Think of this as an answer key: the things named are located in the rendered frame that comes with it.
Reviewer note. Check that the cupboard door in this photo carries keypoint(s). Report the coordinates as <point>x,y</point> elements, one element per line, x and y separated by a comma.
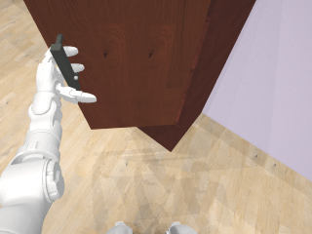
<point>137,54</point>

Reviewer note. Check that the handle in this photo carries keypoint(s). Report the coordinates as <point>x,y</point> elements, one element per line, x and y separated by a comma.
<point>63,63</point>

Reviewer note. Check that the robot left hand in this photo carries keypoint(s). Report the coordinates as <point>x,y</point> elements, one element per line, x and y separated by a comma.
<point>48,78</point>

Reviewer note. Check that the robot right thigh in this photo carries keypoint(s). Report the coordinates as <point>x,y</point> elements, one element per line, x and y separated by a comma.
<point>180,229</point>

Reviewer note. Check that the robot left forearm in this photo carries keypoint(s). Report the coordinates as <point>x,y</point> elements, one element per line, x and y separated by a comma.
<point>44,134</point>

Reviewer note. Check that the left robot upper arm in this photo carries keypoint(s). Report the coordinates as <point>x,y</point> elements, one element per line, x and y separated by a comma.
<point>27,191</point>

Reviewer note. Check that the robot right shin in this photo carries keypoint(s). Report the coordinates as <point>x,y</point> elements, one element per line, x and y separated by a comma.
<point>175,223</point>

